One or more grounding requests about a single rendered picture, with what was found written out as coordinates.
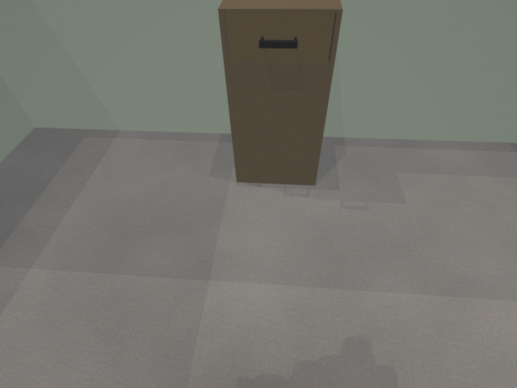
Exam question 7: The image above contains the handle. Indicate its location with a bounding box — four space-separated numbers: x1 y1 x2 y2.
259 37 298 49

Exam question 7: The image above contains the drawer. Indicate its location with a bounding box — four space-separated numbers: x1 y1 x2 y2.
225 12 335 62

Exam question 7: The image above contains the cabinet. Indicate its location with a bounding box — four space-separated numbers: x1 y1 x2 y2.
218 0 343 186

